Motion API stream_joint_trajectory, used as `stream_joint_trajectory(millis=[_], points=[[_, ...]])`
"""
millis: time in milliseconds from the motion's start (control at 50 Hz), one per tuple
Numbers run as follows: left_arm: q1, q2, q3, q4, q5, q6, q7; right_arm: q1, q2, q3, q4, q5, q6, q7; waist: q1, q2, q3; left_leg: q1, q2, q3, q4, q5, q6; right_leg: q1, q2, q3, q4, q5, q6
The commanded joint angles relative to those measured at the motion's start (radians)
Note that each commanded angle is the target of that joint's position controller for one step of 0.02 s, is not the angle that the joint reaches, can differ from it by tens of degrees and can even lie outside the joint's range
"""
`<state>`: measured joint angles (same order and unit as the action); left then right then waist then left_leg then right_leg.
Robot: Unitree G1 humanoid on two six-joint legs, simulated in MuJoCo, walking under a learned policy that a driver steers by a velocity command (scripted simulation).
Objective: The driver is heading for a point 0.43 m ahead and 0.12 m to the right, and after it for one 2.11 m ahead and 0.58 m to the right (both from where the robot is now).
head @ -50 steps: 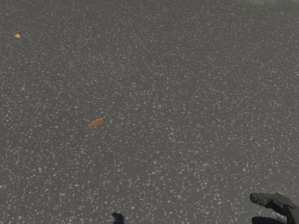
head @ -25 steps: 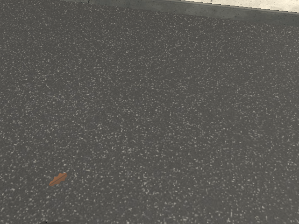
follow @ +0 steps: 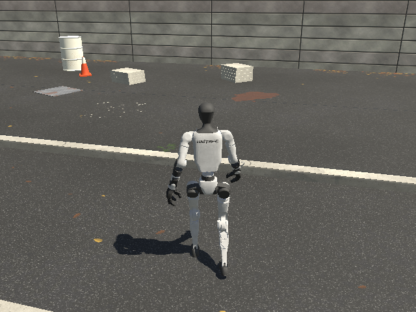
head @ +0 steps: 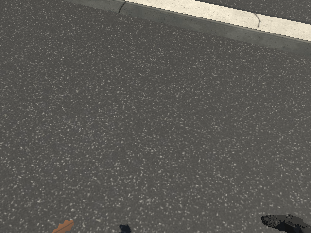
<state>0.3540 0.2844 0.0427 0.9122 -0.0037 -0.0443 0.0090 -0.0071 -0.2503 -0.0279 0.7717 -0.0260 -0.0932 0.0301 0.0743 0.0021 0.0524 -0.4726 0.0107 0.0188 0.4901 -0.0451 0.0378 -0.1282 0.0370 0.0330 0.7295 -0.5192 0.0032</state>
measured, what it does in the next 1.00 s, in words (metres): walks ahead, turning right: right foot, then left foot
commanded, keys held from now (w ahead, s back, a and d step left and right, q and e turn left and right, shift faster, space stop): e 0.24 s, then w+e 0.40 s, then w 0.36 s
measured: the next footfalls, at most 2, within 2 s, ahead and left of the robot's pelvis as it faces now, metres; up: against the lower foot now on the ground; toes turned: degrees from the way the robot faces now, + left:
right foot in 0.40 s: +0.07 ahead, -0.13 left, +0.00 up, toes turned -16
left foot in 0.90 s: +0.45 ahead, -0.03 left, +0.00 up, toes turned -25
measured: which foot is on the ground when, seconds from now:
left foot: down 0.00-0.40, up 0.42-0.88, down 0.90-1.00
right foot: up 0.00-0.38, down 0.40-0.90, up 0.92-1.00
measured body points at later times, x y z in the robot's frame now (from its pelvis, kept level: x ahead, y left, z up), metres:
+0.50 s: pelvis +0.07 -0.04 +0.01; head +0.08 -0.08 +0.46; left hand +0.19 +0.23 -0.09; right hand +0.17 -0.35 -0.11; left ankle +0.14 +0.11 -0.67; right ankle +0.03 -0.12 -0.73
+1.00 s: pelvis +0.32 -0.08 +0.01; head +0.35 -0.09 +0.45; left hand +0.46 +0.16 -0.12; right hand +0.36 -0.39 -0.10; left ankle +0.42 -0.01 -0.73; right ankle +0.12 -0.14 -0.63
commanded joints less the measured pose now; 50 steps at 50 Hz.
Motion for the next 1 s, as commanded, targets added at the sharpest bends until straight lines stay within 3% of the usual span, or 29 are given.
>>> stream_joint_trajectory(millis=[20, 40, 60, 100, 160, 240, 320, 360, 380, 400, 420, 440, 460, 480, 500, 520, 560, 640, 720, 780, 840, 860, 880, 900, 920, 940, 960, 980, 1000], points=[[0.074, 0.161, 0.033, -0.062, -0.035, -0.004, 0.005, 0.250, -0.179, -0.052, -0.006, 0.020, 0.028, -0.017, -0.145, 0.140, -0.395, 0.712, 0.389, -0.370, -0.021, 0.654, 0.266, -0.462, -0.023, 0.096, 0.525, -0.188, 0.033], [0.014, 0.151, 0.036, -0.079, -0.037, 0.011, 0.016, 0.174, -0.155, -0.045, -0.012, 0.021, 0.033, -0.025, -0.117, 0.090, -0.292, 0.583, 0.342, -0.305, -0.069, 0.490, 0.227, -0.486, -0.062, 0.065, 0.498, -0.122, 0.042], [-0.003, 0.138, 0.041, -0.081, -0.026, 0.034, 0.027, 0.116, -0.123, -0.035, -0.012, 0.021, 0.036, -0.028, -0.091, 0.075, -0.206, 0.440, 0.311, -0.247, -0.123, 0.357, 0.210, -0.466, -0.089, 0.051, 0.455, -0.074, 0.056], [0.033, 0.099, 0.044, -0.087, -0.016, 0.081, 0.041, 0.044, -0.123, -0.038, -0.008, 0.000, 0.041, -0.030, -0.039, 0.144, -0.144, 0.215, 0.273, -0.164, -0.221, 0.150, 0.197, -0.328, -0.103, 0.017, 0.399, 0.014, 0.071], [0.026, 0.077, 0.048, -0.116, -0.009, 0.100, 0.045, 0.014, -0.145, -0.049, 0.001, -0.002, 0.043, -0.043, -0.029, 0.140, -0.136, 0.151, 0.280, -0.085, -0.270, 0.071, 0.216, -0.289, -0.115, -0.011, 0.319, 0.092, 0.066], [-0.059, 0.081, 0.048, -0.166, -0.005, 0.102, 0.027, 0.006, -0.176, -0.061, 0.019, 0.008, 0.062, -0.067, -0.050, 0.120, -0.145, 0.182, 0.300, -0.027, -0.285, -0.016, 0.207, -0.253, -0.133, -0.034, 0.173, 0.190, 0.043], [-0.069, 0.100, 0.060, -0.182, -0.008, 0.098, 0.001, 0.025, -0.224, -0.080, 0.032, 0.046, 0.075, -0.058, -0.046, 0.129, -0.137, 0.203, 0.328, -0.038, -0.319, -0.367, 0.161, -0.187, -0.116, -0.088, 0.034, 0.164, -0.014], [-0.012, 0.097, 0.068, -0.150, -0.009, 0.094, -0.010, 0.004, -0.219, -0.081, 0.033, 0.063, 0.081, -0.053, -0.003, 0.106, -0.118, 0.165, 0.308, -0.004, -0.282, -0.494, 0.114, -0.075, -0.086, -0.137, -0.120, 0.207, -0.061], [0.047, 0.101, 0.075, -0.116, -0.009, 0.092, -0.010, 0.001, -0.187, -0.074, 0.034, 0.063, 0.084, -0.052, 0.016, 0.070, -0.106, 0.126, 0.267, 0.033, -0.205, -0.542, 0.081, -0.005, -0.058, -0.147, -0.181, 0.187, -0.091], [0.130, 0.122, 0.085, -0.081, -0.014, 0.087, -0.004, -0.006, -0.131, -0.062, 0.032, 0.056, 0.088, -0.046, 0.037, -0.055, -0.069, 0.042, 0.191, 0.115, 0.014, -0.568, 0.027, 0.054, -0.100, -0.033, -0.313, 0.077, -0.144], [0.171, 0.217, 0.103, -0.088, -0.014, 0.078, 0.010, -0.032, -0.056, -0.045, 0.007, 0.037, 0.082, -0.031, 0.027, -0.298, -0.016, -0.255, 0.053, 0.191, 0.397, -0.598, -0.056, 0.139, -0.331, 0.392, -0.456, -0.102, -0.267], [0.128, 0.251, 0.097, -0.133, 0.008, 0.039, 0.000, -0.111, -0.106, -0.058, -0.040, 0.047, 0.056, -0.025, 0.025, -0.258, 0.023, -0.408, -0.013, -0.016, 0.499, -0.539, -0.039, 0.080, -0.402, 0.678, -0.602, -0.263, -0.351], [0.044, 0.219, 0.088, -0.160, 0.017, 0.007, 0.002, -0.113, -0.160, -0.071, -0.040, 0.064, 0.034, -0.020, -0.011, -0.191, 0.052, -0.430, 0.029, -0.072, 0.515, -0.408, -0.017, 0.081, -0.393, 0.615, -0.634, -0.217, -0.317], [0.000, 0.191, 0.080, -0.166, 0.006, -0.012, 0.006, -0.075, -0.185, -0.081, -0.017, 0.059, 0.019, -0.019, -0.044, -0.174, 0.052, -0.418, 0.048, -0.078, 0.486, -0.295, -0.010, 0.090, -0.362, 0.523, -0.613, -0.103, -0.268], [-0.009, 0.170, 0.074, -0.168, -0.006, -0.017, 0.008, -0.064, -0.180, -0.083, 0.006, 0.037, 0.010, -0.024, -0.048, -0.139, 0.023, -0.386, 0.060, -0.079, 0.451, -0.229, -0.015, 0.108, -0.329, 0.450, -0.596, -0.001, -0.230], [0.003, 0.152, 0.067, -0.162, -0.011, -0.017, 0.013, -0.069, -0.170, -0.084, 0.012, 0.024, 0.003, -0.024, -0.049, -0.123, 0.011, -0.355, 0.059, -0.079, 0.407, -0.166, -0.026, 0.117, -0.300, 0.392, -0.593, 0.089, -0.210], [0.055, 0.126, 0.059, -0.154, -0.006, -0.022, 0.021, -0.085, -0.139, -0.080, 0.017, 0.029, -0.003, -0.016, -0.042, -0.109, -0.021, -0.314, 0.036, -0.070, 0.344, -0.057, -0.042, 0.146, -0.264, 0.320, -0.583, 0.248, -0.197], [0.108, 0.138, 0.065, -0.146, -0.006, -0.023, 0.031, -0.136, -0.107, -0.070, 0.004, 0.036, -0.005, -0.006, -0.020, -0.123, -0.017, -0.243, 0.005, -0.067, 0.181, 0.062, -0.071, 0.118, -0.227, 0.254, -0.570, 0.341, -0.186], [0.153, 0.129, 0.065, -0.119, -0.008, -0.019, 0.030, -0.206, -0.084, -0.048, -0.020, 0.042, -0.012, 0.011, 0.024, -0.143, 0.026, -0.187, 0.008, -0.045, 0.066, 0.103, -0.081, 0.099, -0.230, 0.222, -0.561, 0.376, -0.184], [0.166, 0.135, 0.068, -0.102, -0.014, -0.011, 0.027, -0.227, -0.096, -0.041, -0.038, 0.045, -0.024, 0.023, 0.035, -0.142, 0.052, -0.169, 0.007, -0.030, 0.010, 0.063, -0.059, 0.135, -0.254, 0.233, -0.525, 0.437, -0.183], [0.142, 0.153, 0.074, -0.097, -0.014, 0.000, 0.027, -0.148, -0.140, -0.052, -0.026, 0.046, -0.035, 0.026, -0.010, -0.178, 0.033, -0.055, -0.009, -0.006, -0.020, -0.010, -0.016, 0.167, -0.281, 0.240, -0.462, 0.640, -0.165], [0.120, 0.156, 0.074, -0.101, -0.013, 0.003, 0.027, -0.067, -0.163, -0.065, -0.006, 0.042, -0.036, 0.021, -0.055, -0.183, -0.014, 0.054, -0.036, 0.020, -0.039, -0.020, 0.009, 0.171, -0.259, 0.214, -0.379, 0.831, -0.150], [0.105, 0.143, 0.068, -0.107, -0.008, 0.005, 0.026, 0.078, -0.201, -0.084, 0.035, 0.038, -0.036, 0.013, -0.121, -0.164, -0.113, 0.256, -0.035, 0.021, -0.039, 0.005, 0.045, 0.132, -0.208, 0.167, -0.219, 0.967, -0.123], [0.090, 0.110, 0.051, -0.129, 0.008, 0.005, 0.025, 0.279, -0.250, -0.096, 0.068, 0.022, -0.035, 0.006, -0.202, -0.081, -0.278, 0.576, 0.119, -0.152, 0.015, -0.017, 0.116, -0.056, -0.158, 0.140, 0.058, 0.793, -0.092], [0.219, -0.011, 0.021, -0.142, -0.006, -0.014, 0.018, 0.406, -0.330, -0.119, 0.113, 0.020, -0.023, 0.009, -0.151, 0.271, -0.427, 0.911, 0.360, -0.639, -0.089, -0.256, 0.276, -0.440, 0.024, 0.081, 0.440, 0.161, -0.011], [0.184, 0.067, 0.032, -0.127, -0.031, -0.033, 0.019, 0.379, -0.227, -0.090, 0.120, 0.045, -0.026, 0.016, -0.172, 0.253, -0.375, 0.879, 0.365, -0.786, -0.217, -0.399, 0.269, -0.562, 0.014, 0.174, 0.569, -0.040, -0.020], [0.071, 0.126, 0.048, -0.150, -0.049, -0.043, 0.016, 0.300, -0.176, -0.075, 0.109, 0.047, -0.024, 0.011, -0.170, 0.180, -0.211, 0.746, 0.334, -0.622, -0.222, -0.383, 0.225, -0.632, -0.038, 0.155, 0.599, 0.026, -0.035], [0.003, 0.126, 0.045, -0.164, -0.041, -0.050, 0.016, 0.237, -0.153, -0.066, 0.094, 0.037, -0.020, 0.005, -0.147, 0.086, -0.142, 0.610, 0.295, -0.495, -0.233, -0.287, 0.201, -0.601, -0.093, 0.114, 0.563, 0.108, -0.043], [-0.043, 0.120, 0.049, -0.173, -0.022, -0.053, 0.016, 0.198, -0.128, -0.058, 0.090, 0.028, -0.017, 0.004, -0.124, 0.049, -0.083, 0.491, 0.259, -0.411, -0.257, -0.184, 0.194, -0.572, -0.125, 0.086, 0.501, 0.161, -0.042]])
